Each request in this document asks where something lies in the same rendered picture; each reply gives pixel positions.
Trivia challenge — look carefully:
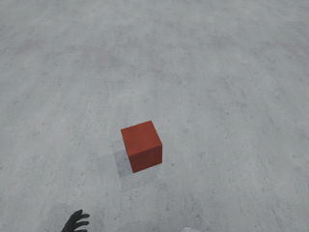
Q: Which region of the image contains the carton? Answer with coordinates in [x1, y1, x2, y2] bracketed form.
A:
[121, 120, 163, 173]

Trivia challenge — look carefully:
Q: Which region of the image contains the left robot hand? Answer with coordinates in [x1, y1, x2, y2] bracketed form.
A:
[61, 209, 90, 232]

